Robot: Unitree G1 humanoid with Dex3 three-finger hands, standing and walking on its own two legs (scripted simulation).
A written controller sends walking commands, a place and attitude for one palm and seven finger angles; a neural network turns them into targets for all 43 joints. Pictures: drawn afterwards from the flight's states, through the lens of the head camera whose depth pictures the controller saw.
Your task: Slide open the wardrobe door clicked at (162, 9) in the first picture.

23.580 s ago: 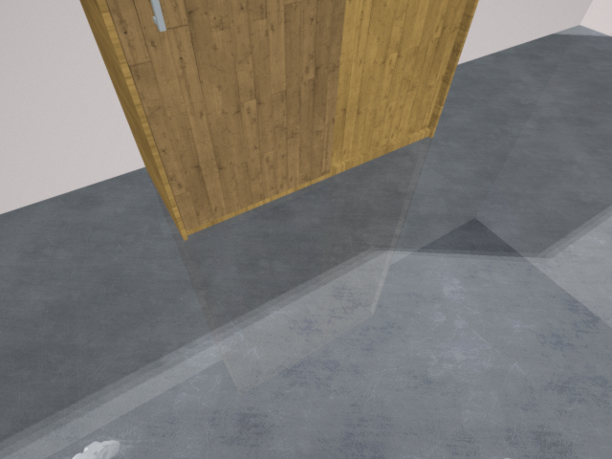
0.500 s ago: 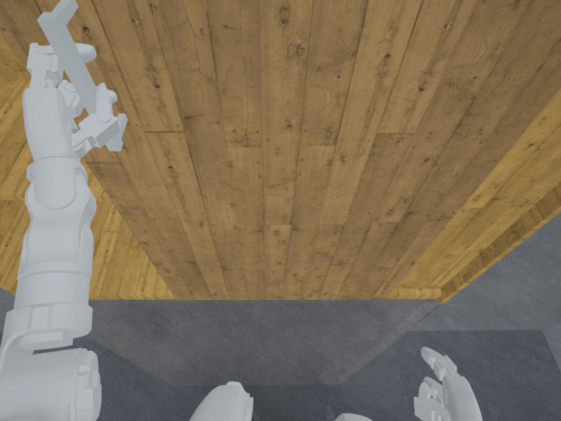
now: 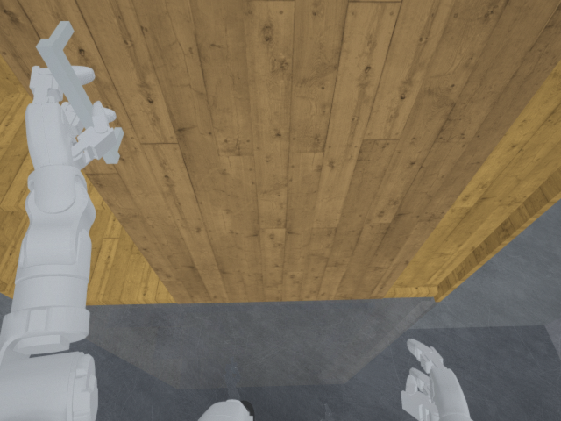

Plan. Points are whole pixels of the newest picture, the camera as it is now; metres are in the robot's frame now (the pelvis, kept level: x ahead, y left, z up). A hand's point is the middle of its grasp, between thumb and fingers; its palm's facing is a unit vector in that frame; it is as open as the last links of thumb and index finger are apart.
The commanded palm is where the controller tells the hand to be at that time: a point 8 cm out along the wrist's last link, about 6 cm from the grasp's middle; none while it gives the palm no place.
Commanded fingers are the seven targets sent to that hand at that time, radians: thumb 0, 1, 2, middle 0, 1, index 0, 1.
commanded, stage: stop walking and hold the door there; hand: left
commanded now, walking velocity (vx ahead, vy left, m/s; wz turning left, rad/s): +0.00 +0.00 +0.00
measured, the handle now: (90, 101) +0.46 +0.31 +0.17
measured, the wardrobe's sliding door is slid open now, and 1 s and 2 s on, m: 0.50 0.50 0.50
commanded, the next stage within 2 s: loosen the grip on the handle in 0.36 s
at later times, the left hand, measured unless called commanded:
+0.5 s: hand (105, 128) +0.41 +0.28 +0.16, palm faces +0.44 -0.87 -0.21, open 6.7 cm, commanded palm +0.36 +0.31 +0.16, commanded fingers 0.00 0.54 0.73 -0.45 -1.40 -0.45 -1.40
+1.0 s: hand (96, 126) +0.41 +0.29 +0.17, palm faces +0.46 -0.87 -0.17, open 14.1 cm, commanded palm +0.36 +0.32 +0.17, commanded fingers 0.00 -0.55 0.20 -0.25 -1.15 -0.25 -1.15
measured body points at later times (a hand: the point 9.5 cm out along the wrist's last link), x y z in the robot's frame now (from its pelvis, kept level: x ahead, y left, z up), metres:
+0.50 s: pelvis +0.01 -0.01 +0.00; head +0.04 -0.01 +0.45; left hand +0.39 +0.32 +0.18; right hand +0.14 -0.26 -0.11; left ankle +0.06 +0.12 -0.73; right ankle -0.04 -0.11 -0.73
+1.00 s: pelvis -0.03 +0.01 -0.01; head -0.01 +0.03 +0.44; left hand +0.38 +0.33 +0.18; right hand +0.03 -0.25 -0.12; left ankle +0.06 +0.12 -0.73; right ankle -0.04 -0.11 -0.73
